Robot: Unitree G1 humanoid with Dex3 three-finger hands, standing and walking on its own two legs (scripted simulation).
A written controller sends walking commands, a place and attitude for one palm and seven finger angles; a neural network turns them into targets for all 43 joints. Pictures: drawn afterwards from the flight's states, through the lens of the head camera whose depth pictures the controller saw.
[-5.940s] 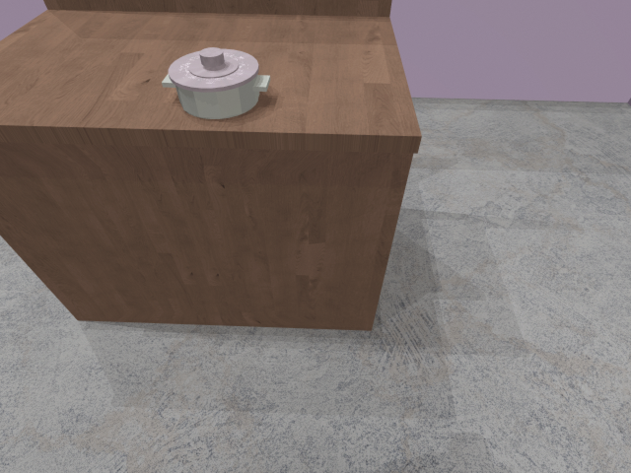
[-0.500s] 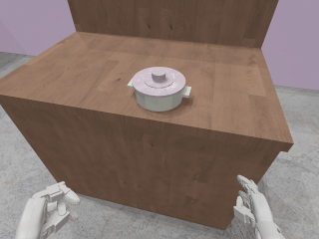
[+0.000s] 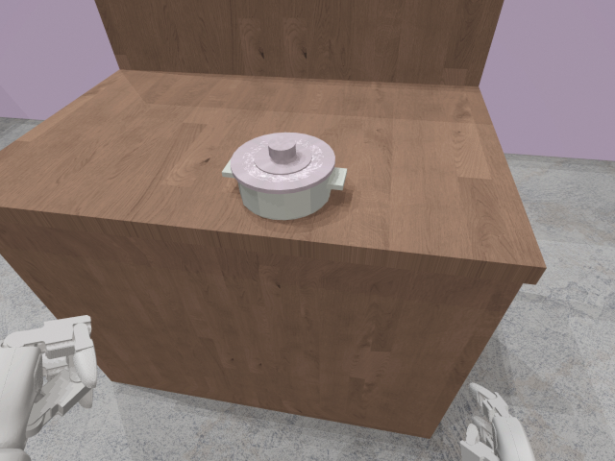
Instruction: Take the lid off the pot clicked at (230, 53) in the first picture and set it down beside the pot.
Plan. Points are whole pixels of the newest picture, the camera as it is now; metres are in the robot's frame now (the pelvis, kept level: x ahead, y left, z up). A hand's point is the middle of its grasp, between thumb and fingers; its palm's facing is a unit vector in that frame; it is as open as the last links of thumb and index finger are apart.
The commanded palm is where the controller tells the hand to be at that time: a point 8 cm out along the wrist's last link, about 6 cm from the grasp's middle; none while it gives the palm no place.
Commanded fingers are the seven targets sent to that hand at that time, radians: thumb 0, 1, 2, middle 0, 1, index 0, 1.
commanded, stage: raise the hand higher, near the body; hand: left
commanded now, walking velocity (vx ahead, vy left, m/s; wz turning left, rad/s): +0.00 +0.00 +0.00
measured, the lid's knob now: (282, 148) +0.56 +0.12 +0.15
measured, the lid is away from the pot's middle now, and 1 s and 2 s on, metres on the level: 0.00 0.00 0.00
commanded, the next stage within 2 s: reach forward and open the fingers in 0.44 s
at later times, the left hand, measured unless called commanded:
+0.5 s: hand (44, 319) +0.16 +0.25 +0.21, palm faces +0.41 -0.83 -0.39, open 3.1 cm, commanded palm +0.11 +0.29 +0.22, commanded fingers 0.00 0.90 0.90 -1.30 -1.50 -1.30 -1.50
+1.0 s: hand (43, 287) +0.21 +0.29 +0.20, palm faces +0.26 -0.13 -0.96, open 3.4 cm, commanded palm +0.17 +0.29 +0.25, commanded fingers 0.00 0.18 1.40 -1.13 -0.65 -1.13 -0.65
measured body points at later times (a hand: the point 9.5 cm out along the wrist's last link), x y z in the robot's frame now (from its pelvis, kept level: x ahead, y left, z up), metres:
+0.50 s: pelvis -0.01 +0.02 +0.00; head -0.03 +0.01 +0.45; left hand +0.14 +0.29 +0.23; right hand +0.20 -0.18 -0.07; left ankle +0.03 +0.10 -0.75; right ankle -0.02 -0.06 -0.75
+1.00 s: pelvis -0.03 +0.04 -0.01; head -0.05 +0.00 +0.44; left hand +0.19 +0.29 +0.25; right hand +0.23 -0.14 -0.08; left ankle +0.03 +0.10 -0.75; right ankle -0.02 -0.06 -0.75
